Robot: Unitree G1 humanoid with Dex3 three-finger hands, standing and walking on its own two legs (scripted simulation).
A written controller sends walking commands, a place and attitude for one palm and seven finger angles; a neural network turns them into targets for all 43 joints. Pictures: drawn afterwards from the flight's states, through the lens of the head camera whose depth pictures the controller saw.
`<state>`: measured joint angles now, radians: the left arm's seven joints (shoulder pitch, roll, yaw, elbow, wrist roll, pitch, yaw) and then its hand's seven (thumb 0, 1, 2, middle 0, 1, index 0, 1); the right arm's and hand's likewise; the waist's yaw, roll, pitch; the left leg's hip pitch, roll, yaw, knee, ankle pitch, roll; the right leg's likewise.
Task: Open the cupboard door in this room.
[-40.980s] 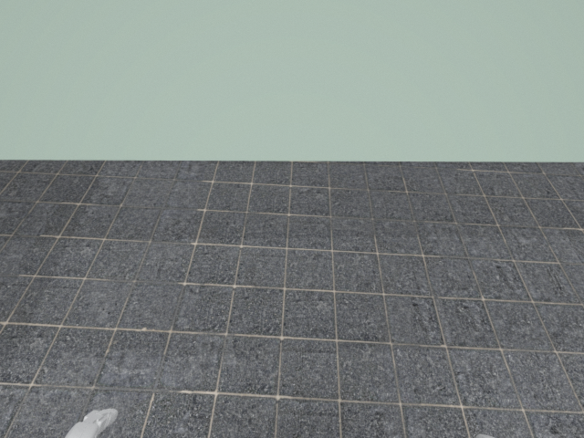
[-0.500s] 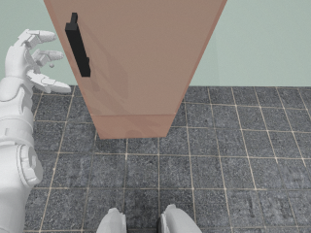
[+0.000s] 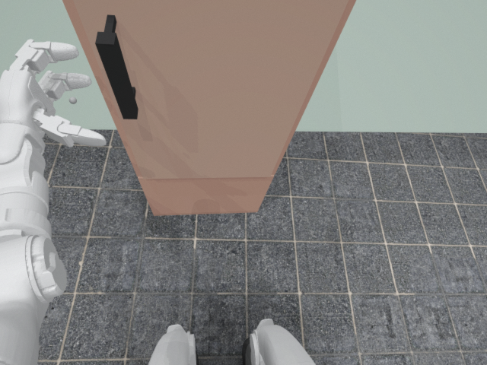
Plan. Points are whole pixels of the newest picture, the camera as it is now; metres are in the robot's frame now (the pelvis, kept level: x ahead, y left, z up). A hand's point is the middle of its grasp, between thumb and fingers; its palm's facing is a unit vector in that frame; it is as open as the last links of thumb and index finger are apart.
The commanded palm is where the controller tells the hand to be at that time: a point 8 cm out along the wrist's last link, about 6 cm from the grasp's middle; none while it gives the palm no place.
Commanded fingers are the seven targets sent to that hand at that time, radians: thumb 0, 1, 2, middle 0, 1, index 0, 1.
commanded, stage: slide the fingers in behind the handle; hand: left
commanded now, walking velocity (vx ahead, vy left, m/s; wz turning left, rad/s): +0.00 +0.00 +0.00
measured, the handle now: (121, 71) +0.56 +0.16 +0.08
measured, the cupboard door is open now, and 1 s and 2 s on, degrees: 0 0 0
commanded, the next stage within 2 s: close the thumb around the handle in 1.46 s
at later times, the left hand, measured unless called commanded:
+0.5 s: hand (106, 105) +0.50 +0.18 +0.08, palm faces -0.01 -1.00 -0.01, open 14.0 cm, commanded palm +0.48 +0.22 +0.08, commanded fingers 0.00 -0.50 0.30 -0.30 -1.20 -0.30 -1.20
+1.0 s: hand (131, 102) +0.51 +0.14 +0.07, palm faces -0.01 -1.00 -0.01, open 14.0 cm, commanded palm +0.48 +0.19 +0.08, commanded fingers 0.00 -0.50 0.30 -0.30 -1.20 -0.30 -1.20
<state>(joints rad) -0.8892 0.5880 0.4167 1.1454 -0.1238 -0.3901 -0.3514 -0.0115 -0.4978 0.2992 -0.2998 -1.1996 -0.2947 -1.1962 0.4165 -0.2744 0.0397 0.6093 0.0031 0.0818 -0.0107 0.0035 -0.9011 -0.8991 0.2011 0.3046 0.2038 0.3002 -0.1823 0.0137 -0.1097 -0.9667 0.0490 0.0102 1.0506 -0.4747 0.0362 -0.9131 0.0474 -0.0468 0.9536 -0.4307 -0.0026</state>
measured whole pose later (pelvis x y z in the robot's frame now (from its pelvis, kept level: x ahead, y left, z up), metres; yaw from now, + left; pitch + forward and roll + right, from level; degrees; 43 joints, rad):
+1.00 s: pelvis -0.01 -0.02 +0.00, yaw +1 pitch +22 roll -3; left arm -0.95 0.45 0.33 1.20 -0.08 -0.40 -0.17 -0.01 -0.50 0.30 -0.30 -1.20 -0.30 -1.20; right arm 0.40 -0.27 0.03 0.62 -0.01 0.05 0.01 0.00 -0.90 -0.90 0.20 0.30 0.20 0.30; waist -0.20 0.02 -0.11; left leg -0.98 0.04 0.00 1.06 -0.46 0.02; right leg -0.94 0.04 -0.05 1.00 -0.44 -0.02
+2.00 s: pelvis +0.00 -0.01 +0.00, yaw +1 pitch +22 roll -3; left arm -0.92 0.42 0.32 1.17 -0.07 -0.42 -0.15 0.00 0.26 0.62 -0.36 -1.28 -0.35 -1.28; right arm 0.42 -0.26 0.02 0.63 -0.01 0.06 0.02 0.00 -0.90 -0.90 0.20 0.30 0.20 0.30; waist -0.19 0.04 -0.12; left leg -0.96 0.04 0.01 1.05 -0.47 0.02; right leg -0.92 0.04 -0.04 0.99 -0.45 -0.02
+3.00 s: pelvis +0.01 -0.02 +0.02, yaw +1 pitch +15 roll -1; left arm -0.19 -0.01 0.01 0.39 -0.08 -0.35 0.24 0.03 0.66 0.75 -0.31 -1.33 -0.33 -1.27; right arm 0.29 -0.22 -0.01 0.52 -0.01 0.04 0.07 0.01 -0.90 -0.90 0.20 0.30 0.20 0.30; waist -0.05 0.02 -0.15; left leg -0.73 0.03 0.03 0.94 -0.46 0.01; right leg -0.72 0.03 -0.02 0.92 -0.46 -0.02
